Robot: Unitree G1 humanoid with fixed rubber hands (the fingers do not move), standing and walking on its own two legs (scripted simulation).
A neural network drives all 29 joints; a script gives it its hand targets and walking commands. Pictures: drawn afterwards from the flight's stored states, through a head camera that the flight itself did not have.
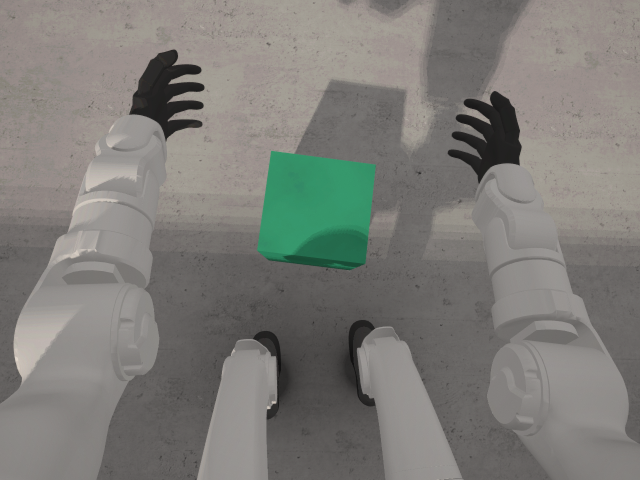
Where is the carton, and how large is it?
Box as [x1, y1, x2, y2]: [257, 151, 375, 269]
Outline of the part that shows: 271,151 257,250 270,260 344,269 351,269 363,264 365,262 375,165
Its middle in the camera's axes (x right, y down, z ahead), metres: -0.01 -0.06 +0.88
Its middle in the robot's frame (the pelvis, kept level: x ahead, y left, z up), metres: +0.49 -0.03 -0.52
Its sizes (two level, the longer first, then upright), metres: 0.210 0.200 0.250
